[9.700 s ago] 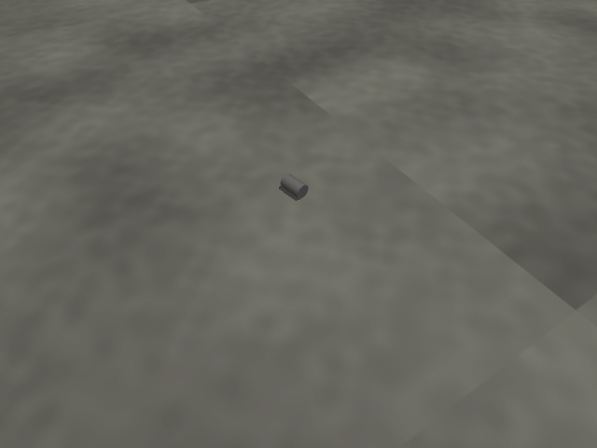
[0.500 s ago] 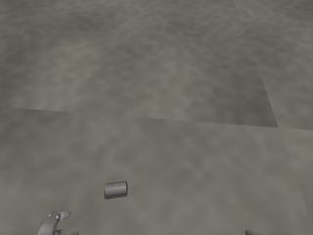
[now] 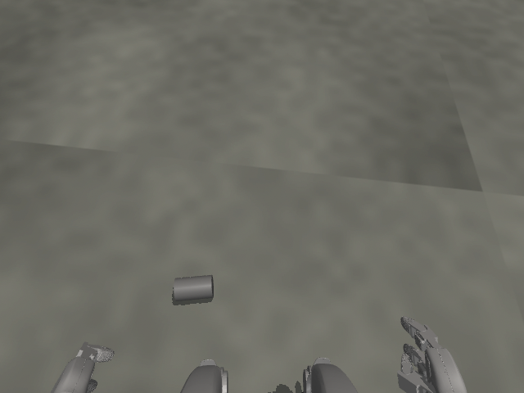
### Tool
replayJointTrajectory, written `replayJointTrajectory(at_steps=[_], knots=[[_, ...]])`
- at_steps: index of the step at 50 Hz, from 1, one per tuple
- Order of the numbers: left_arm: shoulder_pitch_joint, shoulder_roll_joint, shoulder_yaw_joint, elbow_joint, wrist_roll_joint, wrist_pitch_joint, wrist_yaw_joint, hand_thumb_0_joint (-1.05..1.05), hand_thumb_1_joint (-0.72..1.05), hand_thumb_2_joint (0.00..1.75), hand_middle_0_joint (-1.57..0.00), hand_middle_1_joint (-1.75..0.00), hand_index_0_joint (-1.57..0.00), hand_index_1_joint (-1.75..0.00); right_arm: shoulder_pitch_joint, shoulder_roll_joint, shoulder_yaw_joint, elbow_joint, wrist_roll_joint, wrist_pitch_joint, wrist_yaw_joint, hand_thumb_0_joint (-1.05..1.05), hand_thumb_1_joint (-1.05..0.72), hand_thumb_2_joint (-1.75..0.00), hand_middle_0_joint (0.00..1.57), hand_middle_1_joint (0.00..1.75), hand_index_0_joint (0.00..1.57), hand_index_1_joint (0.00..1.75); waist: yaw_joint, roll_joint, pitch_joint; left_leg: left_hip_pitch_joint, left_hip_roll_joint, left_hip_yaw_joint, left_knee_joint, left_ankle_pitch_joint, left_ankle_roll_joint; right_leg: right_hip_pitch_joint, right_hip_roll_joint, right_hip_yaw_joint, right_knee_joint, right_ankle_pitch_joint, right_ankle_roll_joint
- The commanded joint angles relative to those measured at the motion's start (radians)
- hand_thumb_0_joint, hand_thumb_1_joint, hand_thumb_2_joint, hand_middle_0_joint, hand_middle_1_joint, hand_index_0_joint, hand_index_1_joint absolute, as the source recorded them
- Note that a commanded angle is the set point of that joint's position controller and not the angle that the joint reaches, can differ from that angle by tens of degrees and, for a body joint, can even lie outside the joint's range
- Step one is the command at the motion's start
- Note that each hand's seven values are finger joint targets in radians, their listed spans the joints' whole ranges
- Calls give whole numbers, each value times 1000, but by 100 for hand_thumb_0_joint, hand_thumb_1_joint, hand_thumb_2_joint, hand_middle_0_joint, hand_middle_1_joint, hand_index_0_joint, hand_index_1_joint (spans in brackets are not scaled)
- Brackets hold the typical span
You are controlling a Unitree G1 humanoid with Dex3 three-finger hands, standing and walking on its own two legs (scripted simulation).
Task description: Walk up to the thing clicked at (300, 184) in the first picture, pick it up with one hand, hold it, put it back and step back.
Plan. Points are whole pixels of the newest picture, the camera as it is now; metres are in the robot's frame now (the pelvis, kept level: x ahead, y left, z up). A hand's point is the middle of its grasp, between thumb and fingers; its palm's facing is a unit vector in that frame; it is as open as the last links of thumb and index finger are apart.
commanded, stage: rise first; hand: left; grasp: from above
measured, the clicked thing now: (194, 287) +0.47 +0.22 -0.65
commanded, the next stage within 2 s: none
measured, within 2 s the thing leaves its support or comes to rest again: neither
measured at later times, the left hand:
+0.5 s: hand (145, 325) +0.30 +0.28 -0.35, palm faces -0.47 -0.30 -0.83, open 13.9 cm
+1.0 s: hand (158, 298) +0.39 +0.28 -0.45, palm faces -0.44 -0.03 -0.90, open 14.0 cm
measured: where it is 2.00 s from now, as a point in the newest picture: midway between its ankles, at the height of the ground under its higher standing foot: outside the picture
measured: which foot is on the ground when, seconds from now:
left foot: down 0.00-1.00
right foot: down 0.00-1.00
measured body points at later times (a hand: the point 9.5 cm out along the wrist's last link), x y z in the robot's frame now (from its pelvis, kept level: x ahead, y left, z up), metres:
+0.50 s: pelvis -0.06 -0.01 -0.21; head +0.14 +0.00 +0.20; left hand +0.32 +0.29 -0.30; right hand +0.06 -0.28 -0.34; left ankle +0.01 +0.12 -0.65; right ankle +0.02 -0.14 -0.65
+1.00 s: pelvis -0.08 +0.00 -0.31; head +0.15 +0.04 +0.08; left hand +0.41 +0.28 -0.40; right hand -0.05 -0.29 -0.41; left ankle +0.01 +0.12 -0.65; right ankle +0.02 -0.14 -0.65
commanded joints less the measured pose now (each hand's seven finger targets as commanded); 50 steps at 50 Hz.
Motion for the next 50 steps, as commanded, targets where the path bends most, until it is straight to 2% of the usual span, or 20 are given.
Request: replayJointTrajectory(at_steps=[1,5,7,10,15,17,18,20,21,25,26,27,31,36,39,43,45,46,47,50], knots=[[-193,183,38,-95,110,-90,42,0,-55,97,-7,-109,-7,-108,11,-153,-61,-90,-2,-66,-3,0,-87,-89,20,30,20,30,-26,64,-266,5,-38,-17,-13,138,5,-77,40,20,28,102,-43],[-285,210,21,-50,213,-144,80,0,-54,96,-7,-110,-8,-110,5,-181,-71,-58,3,-79,7,0,-88,-90,20,30,20,30,-29,110,-402,-49,-29,-57,114,217,-9,-257,39,8,207,142,-51],[-301,255,51,-18,259,-158,107,0,-53,96,-6,-111,-7,-110,8,-191,-75,-45,7,-75,12,0,-88,-90,20,30,20,30,-16,96,-450,-110,-36,-53,180,252,-5,-294,36,11,263,169,-53],[-374,285,53,3,315,-164,137,0,-55,99,-6,-109,-6,-109,5,-196,-84,-28,7,-62,23,0,-87,-89,20,30,20,30,0,124,-529,-163,-39,-52,260,282,-6,-371,32,12,343,180,-57],[-571,341,56,103,413,-178,171,0,-56,100,-7,-108,-7,-108,32,-199,-94,9,5,-34,40,0,-89,-90,20,30,20,30,-18,56,-613,-377,-55,-23,405,203,13,-408,33,19,427,158,-53],[-659,380,56,133,457,-193,178,0,-52,98,-7,-108,-7,-108,41,-206,-99,27,-1,-26,43,0,-87,-90,20,30,20,30,-18,71,-654,-397,-52,-21,457,195,13,-455,30,17,469,145,-53],[-714,385,44,168,480,-202,181,0,-52,100,-6,-108,-7,-107,45,-207,-102,30,-4,-21,43,0,-87,-89,20,30,20,30,-38,56,-644,-453,-56,-18,477,132,16,-479,30,17,473,101,-52],[-798,401,37,217,507,-229,187,0,-50,98,-7,-108,-8,-107,62,-204,-100,50,-12,-15,48,0,-87,-89,20,30,20,30,-53,45,-638,-516,-57,-25,515,87,17,-519,27,11,512,66,-51],[-836,437,48,237,533,-240,195,0,-50,98,-7,-108,-8,-107,66,-205,-99,57,-16,-10,49,0,-87,-89,20,30,20,30,-44,46,-663,-546,-60,-7,551,86,22,-510,28,19,519,68,-48],[-966,495,43,314,595,-283,218,0,-51,100,-7,-107,-7,-107,75,-209,-97,66,-31,6,53,0,-87,-90,20,30,20,30,-65,47,-665,-625,-62,-9,604,-27,27,-592,32,10,555,-57,-49],[-995,538,64,320,617,-290,228,0,-51,100,-7,-108,-8,-107,80,-212,-92,72,-36,12,54,0,-87,-90,20,30,20,30,-57,74,-677,-628,-61,-5,616,-25,24,-594,32,9,574,-58,-51],[-1019,545,61,346,636,-296,236,0,-51,100,-6,-109,-7,-107,87,-214,-90,80,-40,17,55,0,-87,-89,20,30,20,30,-68,71,-668,-650,-61,-9,629,-52,28,-623,35,4,583,-86,-50],[-1108,593,61,400,693,-312,268,0,-53,101,-6,-107,-7,-106,95,-223,-80,99,-55,38,63,0,-88,-90,20,30,20,30,-87,123,-657,-665,-57,-24,654,-97,26,-713,37,-18,644,-121,-55],[-1174,604,46,472,762,-319,300,0,-53,101,-6,-104,-7,-103,122,-230,-71,132,-73,65,75,0,-90,-90,20,30,20,30,-121,165,-643,-684,-54,-36,713,-64,27,-793,37,-43,716,-74,-58],[-1188,658,69,541,803,-326,311,0,-53,101,-6,-103,-6,-102,134,-238,-66,144,-83,80,82,0,-90,-90,20,30,20,30,-133,171,-610,-731,-57,-37,745,-60,29,-826,38,-48,751,-69,-59],[-1294,671,54,529,852,-348,323,0,-53,100,-6,-102,-7,-101,145,-249,-60,148,-97,93,95,0,-90,-90,20,30,20,30,-158,209,-617,-735,-55,-42,780,-67,28,-880,39,-57,787,-69,-62],[-1309,696,64,556,864,-356,335,0,-53,100,-6,-102,-7,-101,145,-252,-56,153,-104,98,98,0,-90,-90,20,30,20,30,-165,218,-599,-758,-55,-43,794,-87,29,-899,38,-61,803,-84,-61],[-1300,678,56,575,869,-358,340,0,-53,101,-6,-101,-7,-100,148,-249,-54,160,-109,98,100,0,-90,-90,20,30,20,30,-168,214,-589,-757,-53,-47,804,-82,29,-914,38,-63,810,-75,-60],[-1316,670,46,579,879,-362,342,0,-53,100,-6,-102,-7,-101,153,-251,-49,157,-114,98,104,0,-90,-90,20,30,20,30,-179,228,-594,-756,-54,-47,811,-67,28,-919,37,-65,821,-61,-60],[-1333,685,56,607,889,-360,354,0,-53,99,-6,-102,-7,-101,177,-260,-48,168,-123,100,111,0,-90,-90,20,30,20,30,-177,248,-629,-739,-53,-48,836,-16,26,-924,37,-71,844,-18,-59]])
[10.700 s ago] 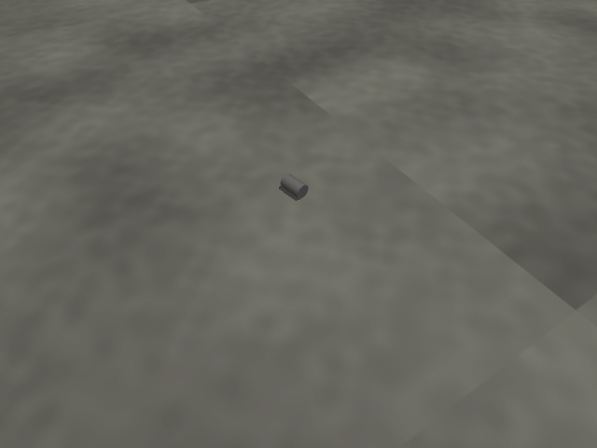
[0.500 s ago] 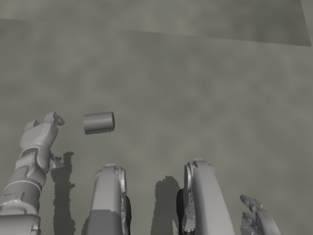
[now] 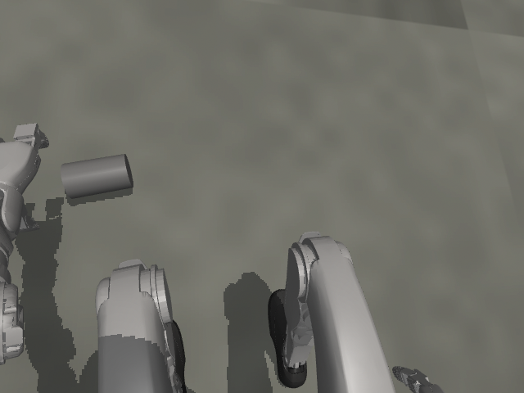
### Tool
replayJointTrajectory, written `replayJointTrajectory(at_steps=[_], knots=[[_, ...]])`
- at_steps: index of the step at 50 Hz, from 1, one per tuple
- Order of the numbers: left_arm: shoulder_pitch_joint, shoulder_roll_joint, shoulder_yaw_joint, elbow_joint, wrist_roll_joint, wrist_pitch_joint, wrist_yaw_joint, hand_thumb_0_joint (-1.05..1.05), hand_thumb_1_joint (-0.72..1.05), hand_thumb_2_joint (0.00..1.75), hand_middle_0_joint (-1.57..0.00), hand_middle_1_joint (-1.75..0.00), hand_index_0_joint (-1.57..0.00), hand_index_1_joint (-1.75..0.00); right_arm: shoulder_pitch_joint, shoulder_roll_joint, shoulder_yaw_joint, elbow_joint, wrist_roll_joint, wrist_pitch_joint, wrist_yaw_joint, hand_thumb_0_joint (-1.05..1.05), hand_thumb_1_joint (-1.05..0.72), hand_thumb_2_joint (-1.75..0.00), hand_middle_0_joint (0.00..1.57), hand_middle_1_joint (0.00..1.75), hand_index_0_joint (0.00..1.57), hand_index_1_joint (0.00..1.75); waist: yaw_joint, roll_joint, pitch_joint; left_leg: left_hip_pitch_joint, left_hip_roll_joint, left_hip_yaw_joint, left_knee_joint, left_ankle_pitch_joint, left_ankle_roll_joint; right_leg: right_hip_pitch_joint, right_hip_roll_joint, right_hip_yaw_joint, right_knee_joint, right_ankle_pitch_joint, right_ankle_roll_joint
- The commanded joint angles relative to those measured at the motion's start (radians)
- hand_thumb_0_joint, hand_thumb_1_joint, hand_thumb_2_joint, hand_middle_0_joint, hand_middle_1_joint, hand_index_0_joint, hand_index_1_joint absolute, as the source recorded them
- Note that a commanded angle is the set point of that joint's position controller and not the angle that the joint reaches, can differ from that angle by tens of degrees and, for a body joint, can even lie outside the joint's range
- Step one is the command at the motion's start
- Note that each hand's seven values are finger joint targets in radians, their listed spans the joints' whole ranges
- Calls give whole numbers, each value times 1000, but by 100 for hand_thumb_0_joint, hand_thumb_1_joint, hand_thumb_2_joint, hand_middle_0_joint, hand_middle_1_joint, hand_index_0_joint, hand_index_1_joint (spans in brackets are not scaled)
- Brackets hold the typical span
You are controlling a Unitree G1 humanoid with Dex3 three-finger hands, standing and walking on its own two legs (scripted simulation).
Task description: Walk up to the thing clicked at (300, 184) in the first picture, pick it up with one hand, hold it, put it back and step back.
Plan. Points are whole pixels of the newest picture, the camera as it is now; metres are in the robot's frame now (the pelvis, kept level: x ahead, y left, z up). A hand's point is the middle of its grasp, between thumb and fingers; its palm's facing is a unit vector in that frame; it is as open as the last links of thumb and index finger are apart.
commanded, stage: rise first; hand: left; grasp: from above
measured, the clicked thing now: (99, 176) +0.54 +0.26 -0.34
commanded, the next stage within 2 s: none
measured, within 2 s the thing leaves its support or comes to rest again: neither
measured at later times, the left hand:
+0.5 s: hand (41, 179) +0.49 +0.31 -0.19, palm faces -0.45 -0.07 -0.89, open 14.0 cm
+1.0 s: hand (48, 178) +0.49 +0.30 -0.21, palm faces -0.44 -0.08 -0.90, open 14.0 cm
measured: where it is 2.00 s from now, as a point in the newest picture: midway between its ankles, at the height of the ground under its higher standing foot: (232, 370)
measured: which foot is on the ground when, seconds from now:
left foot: down 0.00-1.00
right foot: down 0.00-1.00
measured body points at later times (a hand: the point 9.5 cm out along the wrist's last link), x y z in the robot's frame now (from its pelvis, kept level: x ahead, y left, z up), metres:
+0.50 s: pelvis +0.01 +0.00 -0.03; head +0.27 +0.06 +0.34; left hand +0.50 +0.31 -0.14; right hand +0.04 -0.28 -0.13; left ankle +0.08 +0.12 -0.34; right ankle +0.11 -0.13 -0.34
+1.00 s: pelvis +0.01 +0.00 -0.05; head +0.27 +0.06 +0.32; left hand +0.51 +0.30 -0.16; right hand +0.03 -0.28 -0.14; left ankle +0.08 +0.12 -0.34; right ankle +0.11 -0.13 -0.34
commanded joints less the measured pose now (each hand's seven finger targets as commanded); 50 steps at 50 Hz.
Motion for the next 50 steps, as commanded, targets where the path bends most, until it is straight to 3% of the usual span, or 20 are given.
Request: replayJointTrajectory(at_steps=[1,3,4,5,6,8,17,18,21,24,27,30,35,40,42,43,47,50], knots=[[-323,262,36,-107,4,-3,51,0,-52,99,-6,-103,-7,-102,192,-236,-67,-22,-19,-12,-5,0,-90,-90,20,30,20,30,-7,260,-658,516,-39,40,-263,141,7,266,43,-77,-197,123,-59],[-347,266,33,-81,13,3,56,0,-53,99,-6,-103,-7,-101,189,-242,-65,-22,-21,-11,-3,0,-90,-90,20,30,20,30,-10,290,-653,531,-36,31,-260,141,2,222,42,-80,-177,121,-61],[-390,296,45,-111,12,-2,62,0,-51,98,-6,-104,-8,-102,194,-240,-67,-13,-21,-10,-1,0,-90,-90,20,30,20,30,-10,310,-654,515,-36,33,-256,126,3,223,44,-82,-170,111,-63],[-368,274,39,-75,15,5,65,0,-52,98,-6,-104,-7,-102,202,-244,-60,-14,-29,-11,2,0,-90,-90,20,30,20,30,-18,297,-651,526,-35,28,-250,146,2,221,41,-85,-163,131,-59],[-368,281,42,-60,15,12,69,0,-52,98,-6,-103,-8,-102,194,-245,-59,-17,-25,-11,3,0,-90,-90,20,30,20,30,-10,291,-646,525,-33,26,-251,134,1,205,41,-84,-161,117,-62],[-426,297,47,-90,12,10,73,0,-51,97,-6,-103,-8,-102,196,-245,-58,-15,-29,-13,7,0,-90,-90,20,30,20,30,-24,319,-653,516,-31,26,-240,126,3,195,42,-85,-148,117,-61],[-388,308,52,-34,17,22,68,0,-53,98,-6,-104,-8,-103,231,-244,-32,-13,-43,-8,19,0,-91,-90,20,30,20,30,-41,265,-665,444,-37,53,-168,206,13,286,48,-80,-142,196,-53],[-395,332,62,-36,17,21,69,0,-53,98,-7,-104,-8,-102,226,-252,-30,-14,-40,-6,19,0,-91,-90,20,30,20,30,-29,271,-674,455,-36,48,-170,214,11,274,49,-80,-134,195,-55],[-391,327,54,-43,19,18,59,0,-53,98,-7,-104,-8,-103,239,-251,-29,-20,-40,0,23,0,-91,-90,20,30,20,30,-43,279,-673,452,-35,52,-148,243,10,288,52,-82,-131,225,-54],[-407,354,68,-36,7,14,61,0,-53,98,-6,-105,-8,-103,230,-258,-25,-27,-39,4,26,0,-90,-90,20,30,20,30,-38,260,-651,396,-34,56,-144,192,17,287,56,-83,-130,188,-54],[-399,331,50,-37,11,10,58,0,-54,99,-6,-104,-7,-103,229,-260,-14,-28,-44,5,28,0,-90,-90,20,30,20,30,-47,285,-634,417,-33,46,-146,188,10,254,56,-89,-123,179,-56],[-405,360,65,-54,11,6,64,0,-53,99,-6,-104,-7,-102,231,-268,-14,-33,-42,6,29,0,-90,-90,20,30,20,30,-43,298,-653,437,-31,41,-140,206,8,257,57,-91,-112,194,-56],[-427,359,61,-51,14,1,70,0,-54,99,-6,-104,-7,-103,238,-276,-12,-33,-47,5,35,0,-90,-90,20,30,20,30,-68,324,-629,435,-29,32,-132,203,6,228,55,-102,-95,197,-55],[-409,376,73,-28,14,9,79,0,-53,98,-7,-104,-8,-102,233,-279,-4,-31,-48,2,36,0,-90,-90,20,30,20,30,-59,307,-620,412,-32,42,-116,201,11,239,57,-98,-94,200,-54],[-423,362,58,-29,16,7,78,0,-54,99,-6,-104,-7,-103,232,-276,2,-35,-54,2,39,0,-90,-90,20,30,20,30,-74,318,-627,402,-32,43,-112,190,11,246,62,-103,-93,195,-54],[-409,371,63,-17,15,12,80,0,-54,99,-6,-104,-7,-103,226,-279,-1,-33,-47,2,39,0,-90,-90,20,30,20,30,-59,311,-617,402,-32,40,-117,183,10,230,62,-102,-90,184,-58],[-418,381,64,-14,16,14,81,0,-54,99,-6,-104,-7,-103,226,-280,7,-34,-51,2,39,0,-90,-90,20,30,20,30,-70,293,-629,379,-33,43,-100,188,14,252,66,-106,-86,193,-54],[-420,371,50,11,15,14,76,0,-53,98,-6,-105,-8,-104,217,-280,12,-40,-52,-1,41,0,-90,-90,20,30,20,30,-81,303,-585,359,-33,39,-105,146,13,219,65,-108,-83,159,-56]])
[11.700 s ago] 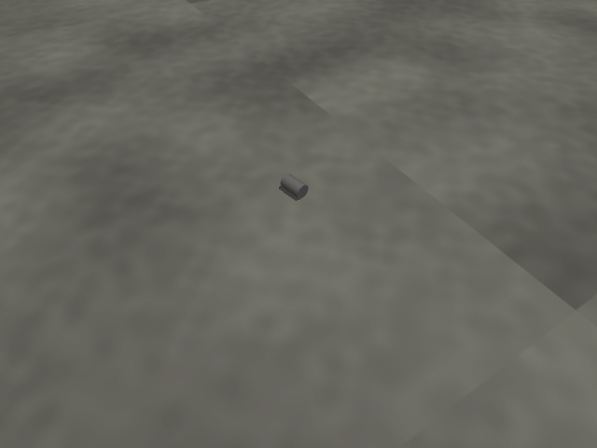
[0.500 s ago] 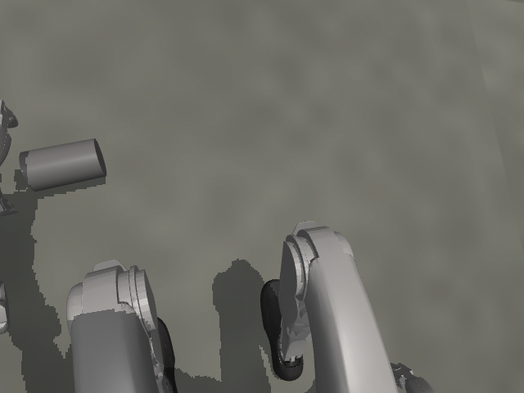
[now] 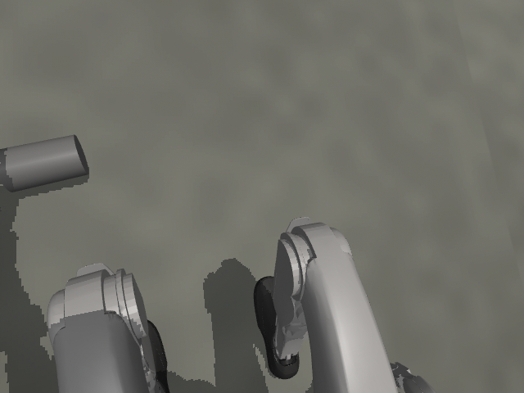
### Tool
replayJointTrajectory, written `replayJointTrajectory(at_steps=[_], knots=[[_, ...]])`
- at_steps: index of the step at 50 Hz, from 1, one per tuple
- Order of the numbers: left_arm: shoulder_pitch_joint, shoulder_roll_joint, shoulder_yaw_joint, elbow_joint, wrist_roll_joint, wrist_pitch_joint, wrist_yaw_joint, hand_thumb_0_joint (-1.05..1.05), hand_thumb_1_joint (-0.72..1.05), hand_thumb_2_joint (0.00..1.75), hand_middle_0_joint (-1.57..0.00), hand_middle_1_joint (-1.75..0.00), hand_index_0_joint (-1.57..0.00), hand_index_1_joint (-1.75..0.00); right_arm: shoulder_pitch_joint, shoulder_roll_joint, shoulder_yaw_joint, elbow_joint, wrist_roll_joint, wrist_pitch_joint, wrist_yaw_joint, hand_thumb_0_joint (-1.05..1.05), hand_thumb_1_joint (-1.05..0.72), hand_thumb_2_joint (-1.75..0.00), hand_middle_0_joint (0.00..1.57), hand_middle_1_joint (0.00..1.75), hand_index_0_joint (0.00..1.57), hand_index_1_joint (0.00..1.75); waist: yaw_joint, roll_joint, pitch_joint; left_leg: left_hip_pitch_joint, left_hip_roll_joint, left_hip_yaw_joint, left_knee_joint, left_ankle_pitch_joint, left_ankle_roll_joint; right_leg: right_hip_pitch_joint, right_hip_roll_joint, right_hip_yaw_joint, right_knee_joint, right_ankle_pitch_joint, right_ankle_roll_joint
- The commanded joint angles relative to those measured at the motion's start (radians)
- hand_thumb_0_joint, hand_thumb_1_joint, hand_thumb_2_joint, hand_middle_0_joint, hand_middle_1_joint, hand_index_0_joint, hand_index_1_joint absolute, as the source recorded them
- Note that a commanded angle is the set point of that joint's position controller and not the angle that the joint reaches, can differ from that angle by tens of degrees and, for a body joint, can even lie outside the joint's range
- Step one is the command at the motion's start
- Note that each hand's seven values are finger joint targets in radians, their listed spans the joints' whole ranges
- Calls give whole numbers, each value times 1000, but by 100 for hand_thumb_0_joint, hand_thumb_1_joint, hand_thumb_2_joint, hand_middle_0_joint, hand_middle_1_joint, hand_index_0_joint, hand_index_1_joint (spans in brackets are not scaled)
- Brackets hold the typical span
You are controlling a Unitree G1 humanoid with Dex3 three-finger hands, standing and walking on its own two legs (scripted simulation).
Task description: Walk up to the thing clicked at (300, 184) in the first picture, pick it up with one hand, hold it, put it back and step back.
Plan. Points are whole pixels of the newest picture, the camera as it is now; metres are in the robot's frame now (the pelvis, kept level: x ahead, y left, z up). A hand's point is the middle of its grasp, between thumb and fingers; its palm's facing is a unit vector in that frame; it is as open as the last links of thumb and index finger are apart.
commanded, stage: rise first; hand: left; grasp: from above
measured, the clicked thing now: (44, 162) +0.52 +0.28 -0.29
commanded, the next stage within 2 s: approach in 1.62 s
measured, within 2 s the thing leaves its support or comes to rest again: neither
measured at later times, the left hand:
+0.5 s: hand out of the picture +0.48 +0.32 -0.18, palm faces -0.43 -0.10 -0.90, open 14.2 cm
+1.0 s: hand out of the picture +0.48 +0.32 -0.17, palm faces -0.44 -0.08 -0.89, open 14.0 cm
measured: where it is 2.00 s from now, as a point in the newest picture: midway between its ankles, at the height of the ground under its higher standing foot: (219, 367)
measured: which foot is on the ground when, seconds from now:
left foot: down 0.00-1.00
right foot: down 0.00-1.00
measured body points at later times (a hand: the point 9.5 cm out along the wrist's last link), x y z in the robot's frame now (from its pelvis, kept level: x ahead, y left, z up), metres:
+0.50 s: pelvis +0.00 +0.00 -0.01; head +0.26 +0.08 +0.35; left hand +0.49 +0.32 -0.13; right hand +0.03 -0.27 -0.10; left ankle +0.07 +0.12 -0.30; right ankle +0.11 -0.13 -0.30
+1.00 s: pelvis +0.00 +0.00 +0.00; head +0.25 +0.07 +0.36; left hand +0.49 +0.32 -0.12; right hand +0.04 -0.28 -0.09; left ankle +0.07 +0.12 -0.30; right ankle +0.11 -0.13 -0.30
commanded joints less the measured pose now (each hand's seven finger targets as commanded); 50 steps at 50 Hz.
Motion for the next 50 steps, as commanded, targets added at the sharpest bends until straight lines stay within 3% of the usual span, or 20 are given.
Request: replayJointTrajectory(at_steps=[1,5,6,9,10,18,22,24,30,31,33,37,39,41,42,43,46,49,50], knots=[[-293,278,23,-123,-10,-1,32,0,-53,98,-6,-105,-7,-103,232,-263,-79,9,-4,-4,-14,0,-90,-90,20,30,20,30,-18,314,-660,492,-32,76,-264,172,12,325,46,-90,-213,171,-65],[-286,278,17,-144,-6,-8,30,0,-54,99,-6,-104,-7,-103,233,-261,-73,5,-4,-7,-13,0,-90,-90,20,30,20,30,-18,344,-694,525,-30,71,-258,208,6,334,48,-95,-198,198,-66],[-288,285,22,-135,-10,-7,33,0,-61,107,-7,-99,-4,-102,232,-266,-75,6,-1,-8,-13,0,-90,-90,20,30,20,30,-14,336,-687,520,-31,69,-253,207,7,320,46,-95,-197,197,-66],[-302,263,8,-147,-10,-7,33,0,-56,101,-7,-102,-7,-102,237,-260,-75,5,1,-9,-10,0,-90,-90,20,30,20,30,-29,354,-686,522,-31,71,-250,212,5,321,49,-96,-196,203,-68],[-308,285,17,-149,-7,-7,33,0,-56,102,-7,-102,-6,-102,235,-264,-75,6,0,-10,-11,0,-90,-90,20,30,20,30,-24,344,-688,518,-31,70,-248,203,7,317,50,-97,-195,197,-69],[-299,292,28,-144,-7,-2,43,0,-56,102,-7,-101,-6,-102,240,-270,-73,1,0,-12,-4,0,-90,-90,20,30,20,30,-28,345,-686,508,-31,69,-240,221,8,324,48,-101,-188,214,-65],[-263,295,41,-151,-8,3,47,0,-56,102,-8,-100,-7,-101,238,-270,-73,-4,1,-14,-2,0,-90,-90,20,30,20,30,-14,362,-701,523,-33,73,-243,228,6,336,47,-99,-188,220,-65],[-282,294,35,-180,-9,6,46,0,-57,102,-8,-100,-6,-101,236,-267,-76,0,7,-11,-1,0,-90,-90,20,30,20,30,-8,381,-723,542,-33,72,-247,242,3,329,47,-97,-181,229,-69],[-304,255,9,-166,-19,11,32,0,-56,102,-7,-100,-6,-101,245,-268,-79,-1,9,-10,0,0,-90,-90,20,30,20,30,-34,354,-683,505,-34,66,-259,200,7,311,47,-101,-195,197,-67],[-279,249,1,-158,-13,12,31,0,-56,102,-8,-101,-7,-102,236,-262,-75,-1,7,-9,0,0,-90,-90,20,30,20,30,-21,360,-691,504,-35,75,-257,203,7,328,50,-99,-197,198,-68],[-294,246,-3,-162,-16,10,29,0,-55,102,-8,-101,-7,-102,244,-264,-77,2,9,-9,-1,0,-90,-90,20,30,20,30,-32,343,-695,496,-36,75,-254,208,8,338,48,-98,-202,204,-65],[-289,249,-6,-156,-15,12,22,0,-55,101,-8,-102,-7,-102,239,-261,-79,-1,15,-10,-3,0,-90,-90,20,30,20,30,-16,347,-701,508,-36,79,-259,206,7,336,50,-95,-205,200,-70],[-304,260,5,-154,-17,13,25,0,-54,100,-9,-100,-8,-101,239,-267,-80,-1,16,-11,-4,0,-90,-90,20,30,20,30,-21,346,-674,506,-37,72,-265,195,6,310,44,-96,-201,192,-68],[-301,235,-11,-137,-13,14,19,0,-54,100,-10,-99,-9,-100,238,-260,-77,1,13,-13,-4,0,-90,-90,20,30,20,30,-31,341,-668,517,-36,73,-261,195,6,307,48,-96,-205,192,-69],[-319,262,1,-161,-12,12,20,0,-54,100,-10,-99,-9,-100,237,-265,-79,-2,17,-12,-5,0,-90,-90,20,30,20,30,-21,351,-678,515,-37,73,-268,196,6,311,45,-95,-207,191,-69],[-292,249,-2,-144,-11,14,20,0,-54,101,-10,-99,-9,-100,241,-263,-78,-2,16,-12,-4,0,-90,-90,20,30,20,30,-19,349,-685,523,-37,71,-267,206,3,317,46,-96,-200,197,-70],[-316,228,-13,-150,-16,12,15,0,-52,100,-11,-98,-10,-99,247,-262,-78,-2,12,-13,-2,0,-90,-90,20,30,20,30,-38,327,-678,505,-38,75,-261,203,8,328,46,-97,-210,200,-66],[-323,292,15,-174,-11,10,17,0,-51,99,-13,-97,-12,-98,244,-265,-75,-2,13,-14,-4,0,-90,-90,20,30,20,30,-16,335,-720,514,-38,85,-250,219,9,364,47,-89,-212,210,-66],[-307,284,21,-157,-12,11,20,0,-51,99,-12,-97,-11,-98,249,-266,-74,-7,11,-15,-1,0,-90,-90,20,30,20,30,-22,349,-706,508,-40,85,-253,225,7,360,43,-90,-205,214,-65]])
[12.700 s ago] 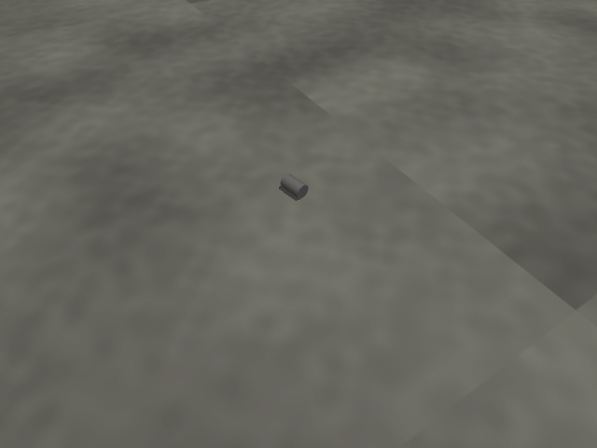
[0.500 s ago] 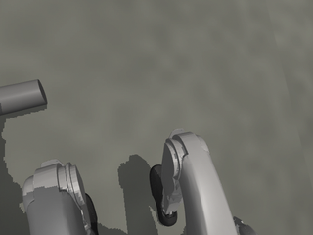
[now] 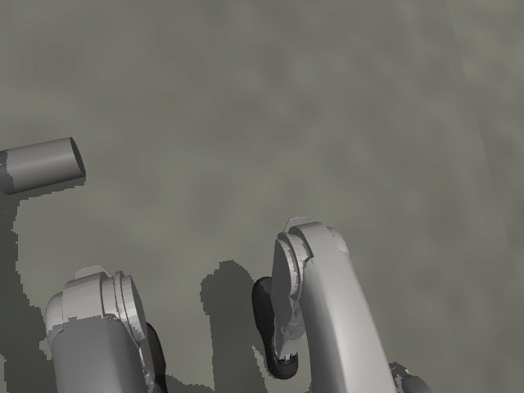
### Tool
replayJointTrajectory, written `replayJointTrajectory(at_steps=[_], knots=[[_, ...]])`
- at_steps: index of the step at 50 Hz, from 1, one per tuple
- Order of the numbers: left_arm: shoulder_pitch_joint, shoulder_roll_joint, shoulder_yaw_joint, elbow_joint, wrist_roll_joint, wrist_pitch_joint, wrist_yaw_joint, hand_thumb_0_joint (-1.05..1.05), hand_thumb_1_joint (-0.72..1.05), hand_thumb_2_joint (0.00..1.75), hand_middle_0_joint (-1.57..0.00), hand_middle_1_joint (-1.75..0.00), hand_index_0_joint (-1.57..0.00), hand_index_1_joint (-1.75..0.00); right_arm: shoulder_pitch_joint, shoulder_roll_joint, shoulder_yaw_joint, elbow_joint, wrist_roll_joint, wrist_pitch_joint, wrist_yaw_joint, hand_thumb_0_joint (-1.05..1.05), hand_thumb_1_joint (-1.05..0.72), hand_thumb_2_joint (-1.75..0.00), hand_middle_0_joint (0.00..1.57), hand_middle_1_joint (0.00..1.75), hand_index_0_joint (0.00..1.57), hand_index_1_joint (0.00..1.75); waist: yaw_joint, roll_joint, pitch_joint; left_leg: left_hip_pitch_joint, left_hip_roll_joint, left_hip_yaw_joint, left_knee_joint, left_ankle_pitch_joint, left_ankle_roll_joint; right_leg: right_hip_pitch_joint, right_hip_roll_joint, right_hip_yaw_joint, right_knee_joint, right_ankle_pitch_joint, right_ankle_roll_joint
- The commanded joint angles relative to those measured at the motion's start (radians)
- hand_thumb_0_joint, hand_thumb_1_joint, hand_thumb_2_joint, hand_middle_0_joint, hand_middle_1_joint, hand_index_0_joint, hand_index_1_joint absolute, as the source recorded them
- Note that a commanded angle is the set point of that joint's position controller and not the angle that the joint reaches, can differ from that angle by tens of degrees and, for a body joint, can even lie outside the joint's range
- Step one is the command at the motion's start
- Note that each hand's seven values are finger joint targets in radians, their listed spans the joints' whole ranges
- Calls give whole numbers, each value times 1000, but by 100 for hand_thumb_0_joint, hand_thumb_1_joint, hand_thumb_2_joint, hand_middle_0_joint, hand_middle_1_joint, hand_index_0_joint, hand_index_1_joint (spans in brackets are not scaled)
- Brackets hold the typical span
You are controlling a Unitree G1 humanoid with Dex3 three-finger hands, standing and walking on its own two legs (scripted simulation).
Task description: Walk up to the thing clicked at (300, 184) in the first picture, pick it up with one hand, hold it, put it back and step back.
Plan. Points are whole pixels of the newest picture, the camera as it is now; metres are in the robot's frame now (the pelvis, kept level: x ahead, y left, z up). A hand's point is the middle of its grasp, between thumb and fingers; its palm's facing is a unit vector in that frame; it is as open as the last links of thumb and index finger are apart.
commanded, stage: rise first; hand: left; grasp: from above
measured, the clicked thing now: (40, 165) +0.52 +0.28 -0.29
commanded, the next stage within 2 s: approach in 0.62 s
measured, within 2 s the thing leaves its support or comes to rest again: neither
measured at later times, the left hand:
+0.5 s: hand out of the picture +0.48 +0.31 -0.16, palm faces -0.44 -0.08 -0.90, open 13.8 cm
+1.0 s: hand (6, 147) +0.51 +0.28 -0.17, palm faces -0.41 -0.07 -0.91, open 14.1 cm
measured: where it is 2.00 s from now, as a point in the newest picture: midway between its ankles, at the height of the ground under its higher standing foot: (218, 369)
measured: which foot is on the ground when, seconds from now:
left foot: down 0.00-1.00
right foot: down 0.00-1.00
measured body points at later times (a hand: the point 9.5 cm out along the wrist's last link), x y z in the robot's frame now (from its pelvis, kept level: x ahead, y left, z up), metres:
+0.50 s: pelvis +0.00 +0.00 +0.00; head +0.25 +0.07 +0.37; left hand +0.50 +0.32 -0.11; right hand +0.03 -0.27 -0.09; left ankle +0.07 +0.12 -0.30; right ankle +0.11 -0.13 -0.30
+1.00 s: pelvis +0.00 +0.00 -0.01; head +0.25 +0.07 +0.36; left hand +0.52 +0.28 -0.11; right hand +0.02 -0.27 -0.09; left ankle +0.07 +0.12 -0.30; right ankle +0.11 -0.13 -0.30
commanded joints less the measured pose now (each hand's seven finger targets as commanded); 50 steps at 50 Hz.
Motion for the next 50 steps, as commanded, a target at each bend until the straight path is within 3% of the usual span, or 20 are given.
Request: replayJointTrajectory(at_steps=[1,3,5,7,8,12,14,18,20,22,25,27,34,36,40,41,42,44,46,50], knots=[[-304,262,29,-146,-14,-3,38,0,-52,99,-11,-99,-10,-99,231,-259,-85,7,-3,-1,-14,0,-90,-90,20,30,20,30,-14,335,-692,512,-29,87,-261,200,9,346,47,-89,-210,199,-68],[-314,260,25,-138,-8,-4,38,0,-52,99,-11,-97,-10,-98,238,-259,-84,8,-5,-1,-14,0,-90,-90,20,30,20,30,-30,316,-678,496,-31,87,-259,185,13,343,49,-91,-221,186,-67],[-318,293,44,-174,-9,-9,38,0,-52,99,-12,-97,-11,-98,236,-262,-85,10,-3,0,-16,0,-90,-90,20,30,20,30,-4,348,-724,511,-31,86,-266,196,11,358,49,-90,-214,195,-68],[-296,262,29,-148,-11,-3,37,0,-52,99,-11,-98,-10,-99,233,-261,-88,8,-1,0,-14,0,-90,-90,20,30,20,30,-5,340,-714,524,-29,82,-271,197,8,343,49,-93,-212,193,-71],[-299,235,6,-135,-7,-3,33,0,-53,100,-11,-98,-10,-99,232,-255,-85,9,-2,2,-13,0,-90,-90,20,30,20,30,-22,335,-694,502,-29,86,-263,186,10,345,52,-92,-217,187,-71],[-311,270,27,-154,-10,1,39,0,-51,99,-11,-99,-10,-99,234,-258,-86,14,1,2,-16,0,-90,-90,20,30,20,30,-2,341,-717,511,-30,90,-267,199,10,354,51,-89,-214,197,-72],[-307,240,8,-99,-8,5,34,0,-51,98,-11,-98,-11,-98,239,-261,-82,12,-1,0,-14,0,-89,-90,20,30,20,30,-34,294,-650,473,-32,87,-260,179,16,332,51,-91,-220,184,-69],[-315,272,22,-130,-3,-5,36,0,-49,97,-13,-97,-12,-98,227,-258,-79,14,-1,-3,-18,0,-90,-90,20,30,20,30,-5,338,-691,509,-31,81,-275,161,8,325,50,-94,-213,162,-73],[-305,224,-2,-113,-3,-2,31,0,-49,96,-13,-98,-13,-98,227,-255,-79,10,-3,-5,-14,0,-90,-90,20,30,20,30,-24,340,-664,500,-31,87,-268,168,8,321,51,-94,-214,169,-72],[-332,260,17,-143,-6,-8,38,0,-49,98,-13,-96,-12,-97,234,-260,-80,13,-4,-5,-16,0,-89,-90,20,30,20,30,-23,332,-689,495,-33,84,-272,163,10,333,51,-96,-217,166,-70],[-333,251,12,-156,1,-7,41,0,-49,98,-13,-97,-12,-98,233,-254,-82,14,-3,-6,-16,0,-89,-90,20,30,20,30,-17,363,-716,529,-30,85,-268,188,5,333,52,-94,-208,187,-73],[-353,257,13,-135,2,-4,44,0,-49,97,-12,-98,-11,-98,241,-262,-81,16,-2,-9,-16,0,-89,-90,20,30,20,30,-33,344,-679,511,-31,80,-265,189,7,307,49,-96,-204,189,-71],[-304,283,38,-112,3,-2,42,0,-48,96,-13,-97,-13,-97,227,-261,-76,6,-8,-13,-11,0,-89,-90,20,30,20,30,-15,336,-682,494,-33,87,-258,186,10,333,50,-94,-204,181,-72],[-318,252,19,-112,1,-3,34,0,-56,105,-13,-92,-9,-97,230,-261,-76,4,-9,-16,-8,0,-90,-90,20,30,20,30,-31,323,-657,479,-33,87,-257,176,11,321,49,-95,-205,174,-70],[-372,215,-10,-152,-8,-14,35,0,-56,102,-7,-101,-6,-102,238,-263,-83,12,-8,-18,-11,0,-89,-89,20,30,20,30,-49,338,-683,506,-29,76,-256,159,8,301,50,-101,-209,169,-70],[-407,213,-22,-172,-1,-18,36,0,-56,102,-7,-102,-6,-103,245,-260,-80,16,-8,-18,-11,0,-89,-89,20,30,20,30,-64,363,-685,500,-30,80,-255,159,8,310,53,-100,-208,169,-71],[-418,166,-45,-149,-7,-17,40,0,-57,103,-7,-101,-6,-103,251,-262,-81,21,-8,-20,-11,0,-89,-89,20,30,20,30,-75,361,-674,508,-30,76,-254,160,6,295,51,-102,-207,176,-70],[-491,184,-40,-162,-2,-19,51,0,-57,103,-7,-102,-6,-103,266,-263,-78,35,-12,-20,-14,0,-89,-89,20,30,20,30,-95,366,-672,513,-27,71,-252,152,5,279,56,-108,-204,168,-73],[-517,135,-83,-103,8,-8,59,0,-57,103,-7,-102,-6,-103,262,-258,-69,32,-19,-27,-15,0,-89,-89,20,30,20,30,-120,360,-648,510,-28,78,-238,150,6,273,58,-108,-207,171,-73],[-527,182,-59,-11,38,33,98,0,-58,105,-8,-100,-6,-102,272,-272,-51,24,-26,-31,-17,0,-89,-89,20,30,20,30,-106,397,-662,519,-30,73,-253,183,1,272,56,-113,-187,199,-76]])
